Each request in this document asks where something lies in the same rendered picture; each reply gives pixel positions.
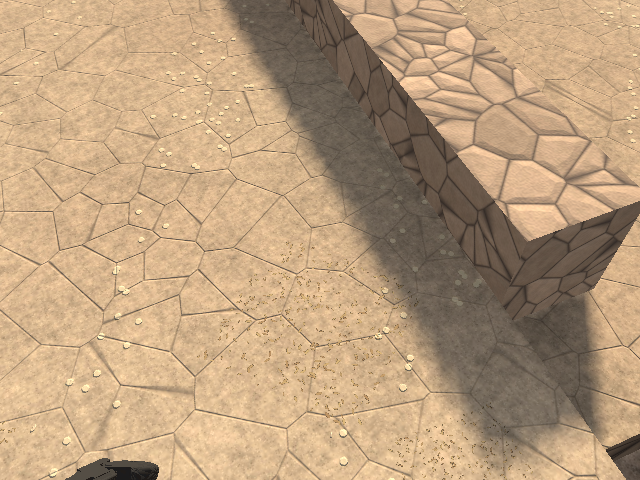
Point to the robot left hand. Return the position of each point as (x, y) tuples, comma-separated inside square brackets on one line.
[(103, 469)]

